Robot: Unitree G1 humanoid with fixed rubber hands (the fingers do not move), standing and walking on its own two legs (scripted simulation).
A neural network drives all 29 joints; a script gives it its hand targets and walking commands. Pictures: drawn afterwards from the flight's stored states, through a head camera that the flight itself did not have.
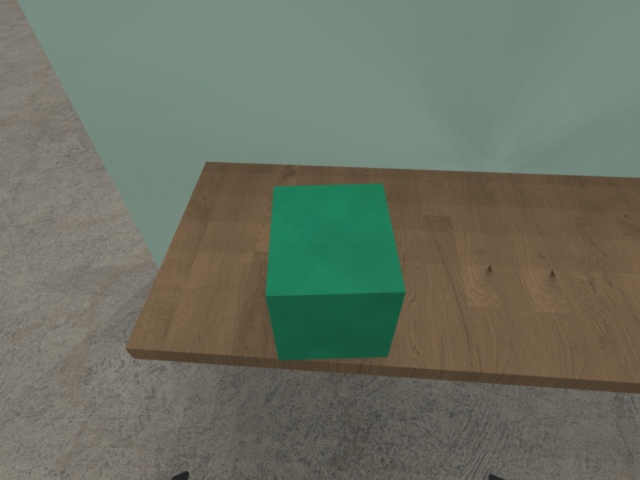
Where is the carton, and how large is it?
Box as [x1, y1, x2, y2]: [266, 183, 405, 359]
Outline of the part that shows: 382,183 274,186 266,283 266,300 279,359 387,356 405,291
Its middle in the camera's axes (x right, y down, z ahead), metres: +0.02 +0.06 +0.68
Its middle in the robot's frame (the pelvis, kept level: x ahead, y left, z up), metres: +0.48 +0.00 -0.07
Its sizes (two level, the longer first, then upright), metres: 0.227 0.191 0.203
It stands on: a table, 0.58 m high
